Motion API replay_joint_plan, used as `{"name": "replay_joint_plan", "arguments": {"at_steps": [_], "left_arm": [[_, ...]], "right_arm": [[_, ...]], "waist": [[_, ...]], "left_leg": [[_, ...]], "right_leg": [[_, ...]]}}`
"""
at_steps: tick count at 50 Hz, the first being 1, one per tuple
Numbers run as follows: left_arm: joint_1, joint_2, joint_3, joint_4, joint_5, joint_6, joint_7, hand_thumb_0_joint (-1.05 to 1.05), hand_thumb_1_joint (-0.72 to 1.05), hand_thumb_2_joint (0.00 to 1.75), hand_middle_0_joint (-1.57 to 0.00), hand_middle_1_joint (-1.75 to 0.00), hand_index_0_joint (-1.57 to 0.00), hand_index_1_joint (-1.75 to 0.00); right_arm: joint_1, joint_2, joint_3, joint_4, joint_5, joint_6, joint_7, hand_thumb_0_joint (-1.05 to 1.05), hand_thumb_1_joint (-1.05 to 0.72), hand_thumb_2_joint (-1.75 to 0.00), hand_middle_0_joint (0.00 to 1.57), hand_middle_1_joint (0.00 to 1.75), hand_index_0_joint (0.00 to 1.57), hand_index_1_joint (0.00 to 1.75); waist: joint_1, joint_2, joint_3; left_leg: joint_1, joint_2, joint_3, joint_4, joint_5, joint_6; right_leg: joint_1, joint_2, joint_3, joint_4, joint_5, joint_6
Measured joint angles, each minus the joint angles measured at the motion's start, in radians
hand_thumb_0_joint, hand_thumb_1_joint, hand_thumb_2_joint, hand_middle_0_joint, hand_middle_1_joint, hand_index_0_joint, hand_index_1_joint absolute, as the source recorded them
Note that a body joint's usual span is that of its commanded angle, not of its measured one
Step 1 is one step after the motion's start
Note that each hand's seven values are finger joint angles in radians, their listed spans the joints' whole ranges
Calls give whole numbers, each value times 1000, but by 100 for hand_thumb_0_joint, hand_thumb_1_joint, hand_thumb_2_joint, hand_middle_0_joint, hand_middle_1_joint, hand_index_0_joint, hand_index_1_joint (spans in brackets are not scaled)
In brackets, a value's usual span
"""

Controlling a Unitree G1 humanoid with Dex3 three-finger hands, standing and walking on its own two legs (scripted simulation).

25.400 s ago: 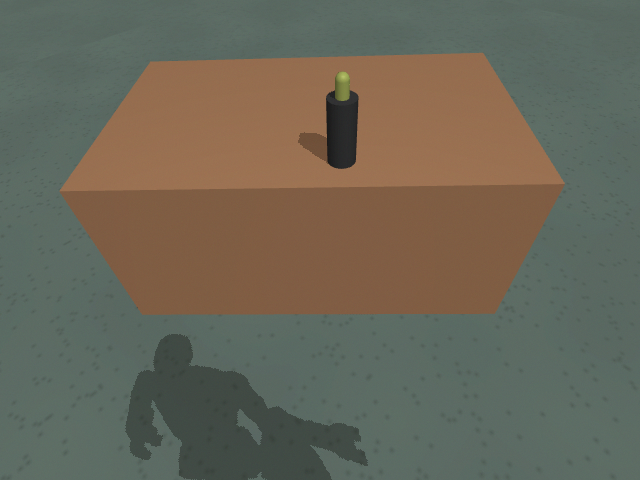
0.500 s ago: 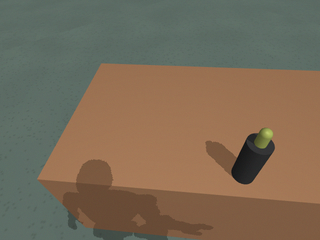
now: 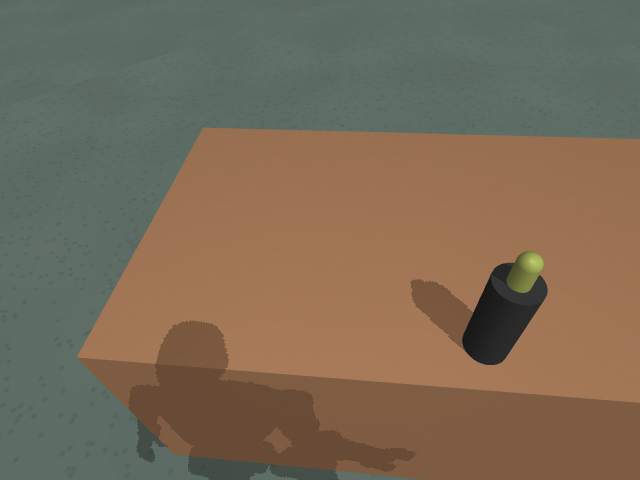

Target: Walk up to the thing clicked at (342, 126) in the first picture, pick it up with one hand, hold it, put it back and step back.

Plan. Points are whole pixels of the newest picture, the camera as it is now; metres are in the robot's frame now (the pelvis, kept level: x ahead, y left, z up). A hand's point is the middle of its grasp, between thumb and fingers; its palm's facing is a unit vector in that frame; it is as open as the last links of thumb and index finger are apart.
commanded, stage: stand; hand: right
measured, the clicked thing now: (505, 306) +0.41 -0.25 -0.06
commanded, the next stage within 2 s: none
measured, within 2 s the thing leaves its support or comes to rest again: neither
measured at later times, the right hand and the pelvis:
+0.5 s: hand out of the picture +0.07 -0.26 -0.16, palm faces -0.04 +0.94 -0.35, open 7.5 cm; pelvis +0.00 +0.00 +0.00, yaw +0 degrees
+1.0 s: hand out of the picture +0.08 -0.25 -0.16, palm faces -0.03 +0.94 -0.34, open 7.4 cm; pelvis +0.01 +0.00 +0.00, yaw +0 degrees
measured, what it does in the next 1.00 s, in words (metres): stands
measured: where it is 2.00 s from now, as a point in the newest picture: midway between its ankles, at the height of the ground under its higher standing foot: outside the picture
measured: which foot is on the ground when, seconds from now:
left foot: down 0.00-1.00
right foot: down 0.00-1.00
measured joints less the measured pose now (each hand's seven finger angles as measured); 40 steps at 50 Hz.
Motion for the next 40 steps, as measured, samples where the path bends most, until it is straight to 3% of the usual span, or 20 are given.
{"name": "replay_joint_plan", "arguments": {"at_steps": [8,13,17,25,40], "left_arm": [[4,0,-2,-1,0,-1,1,0,90,89,-20,-30,-21,-30],[2,-2,-3,-3,-2,-4,2,0,90,89,-20,-30,-21,-30],[1,-2,-4,-6,-1,-5,2,0,90,89,-20,-30,-21,-30],[-1,-2,-3,-8,-1,-7,3,0,90,89,-20,-30,-21,-30],[-6,-1,-1,-10,-2,-6,2,0,90,89,-20,-30,-21,-30]], "right_arm": [[1,0,-1,3,0,2,0,-1,-21,-69,19,27,19,27],[-2,0,-2,2,1,3,1,0,-56,-82,20,29,20,29],[-4,0,-2,1,1,3,2,0,-74,-86,20,30,20,30],[-6,1,-4,-2,1,4,3,0,-87,-89,20,30,20,30],[-7,5,-4,-2,2,3,3,0,-90,-90,20,30,20,30]], "waist": [[0,1,2],[-1,2,0],[-1,1,0],[-3,-2,0],[-3,-2,4]], "left_leg": [[-2,2,0,0,0,-2],[-2,4,-1,1,-1,-3],[-4,6,-1,3,-2,-4],[-5,8,1,4,-6,-5],[-2,5,1,0,-9,-3]], "right_leg": [[-3,2,0,2,0,-2],[-2,4,-1,1,-1,-3],[-3,6,-1,-1,0,-4],[-2,8,1,-3,-1,-5],[-1,5,1,-4,-6,-2]]}}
